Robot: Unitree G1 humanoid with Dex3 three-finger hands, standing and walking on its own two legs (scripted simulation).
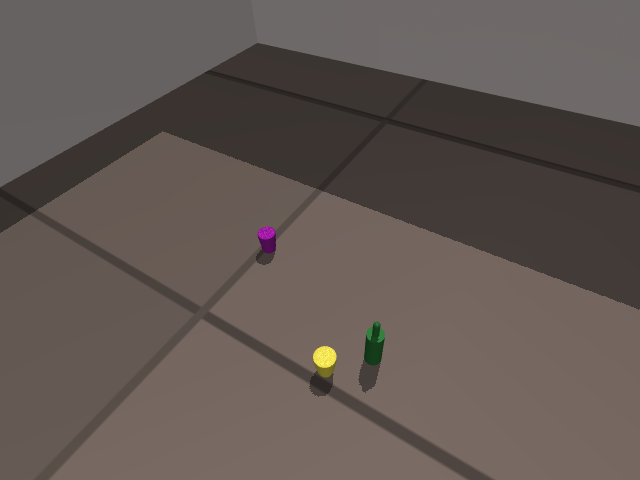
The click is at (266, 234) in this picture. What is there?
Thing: tapered cup
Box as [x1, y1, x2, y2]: [257, 227, 275, 253]
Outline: 263,227 257,233 258,238 263,250 268,253 272,252 275,249 274,230 271,227
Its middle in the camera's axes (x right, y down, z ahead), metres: -0.22 -0.01 +1.67
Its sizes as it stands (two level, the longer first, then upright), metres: 0.074 0.074 0.097
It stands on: the floor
